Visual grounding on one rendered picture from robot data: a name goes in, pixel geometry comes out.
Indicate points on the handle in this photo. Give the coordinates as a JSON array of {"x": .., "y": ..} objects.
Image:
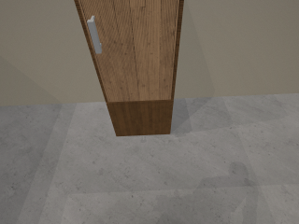
[{"x": 94, "y": 35}]

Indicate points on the cupboard door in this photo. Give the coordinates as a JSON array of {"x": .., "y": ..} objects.
[{"x": 138, "y": 40}]

